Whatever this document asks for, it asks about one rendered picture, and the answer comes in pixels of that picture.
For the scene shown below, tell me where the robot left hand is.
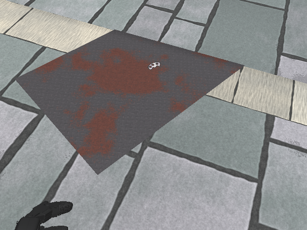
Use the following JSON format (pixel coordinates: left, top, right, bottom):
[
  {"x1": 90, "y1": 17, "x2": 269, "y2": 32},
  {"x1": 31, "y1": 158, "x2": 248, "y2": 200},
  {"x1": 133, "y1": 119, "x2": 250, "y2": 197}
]
[{"x1": 14, "y1": 200, "x2": 73, "y2": 230}]

